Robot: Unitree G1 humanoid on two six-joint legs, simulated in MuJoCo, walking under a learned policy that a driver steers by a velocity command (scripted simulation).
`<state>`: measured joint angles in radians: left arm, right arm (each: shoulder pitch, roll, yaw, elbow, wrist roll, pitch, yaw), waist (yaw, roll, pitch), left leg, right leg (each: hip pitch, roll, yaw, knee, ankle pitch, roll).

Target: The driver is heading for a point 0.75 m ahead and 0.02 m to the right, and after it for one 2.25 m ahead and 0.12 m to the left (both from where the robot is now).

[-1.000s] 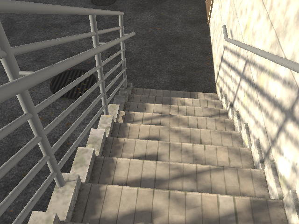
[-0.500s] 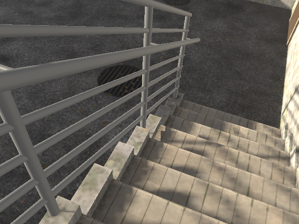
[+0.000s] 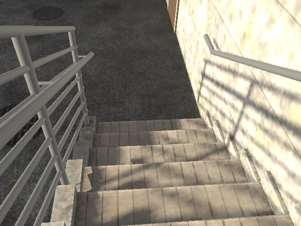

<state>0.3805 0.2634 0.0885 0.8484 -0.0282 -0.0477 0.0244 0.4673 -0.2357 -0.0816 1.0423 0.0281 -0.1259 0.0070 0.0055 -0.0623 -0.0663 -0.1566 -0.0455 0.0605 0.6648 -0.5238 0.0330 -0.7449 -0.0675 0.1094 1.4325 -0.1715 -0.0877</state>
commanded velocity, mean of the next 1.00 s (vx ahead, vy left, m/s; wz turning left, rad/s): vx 0.78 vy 0.00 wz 0.01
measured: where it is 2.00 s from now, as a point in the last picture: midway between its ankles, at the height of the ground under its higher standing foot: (150, 206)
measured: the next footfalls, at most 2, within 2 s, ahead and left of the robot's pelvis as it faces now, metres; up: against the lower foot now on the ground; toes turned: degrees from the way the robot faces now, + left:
right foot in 0.24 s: +0.26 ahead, -0.04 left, -0.17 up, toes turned -14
left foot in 0.56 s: +0.63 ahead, +0.10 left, -0.34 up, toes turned -19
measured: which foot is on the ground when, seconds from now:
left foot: down 0.00-0.22, up 0.24-0.54, down 0.56-0.92, up 0.94-1.00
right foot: up 0.00-0.22, down 0.24-0.54, up 0.56-0.90, down 0.92-1.00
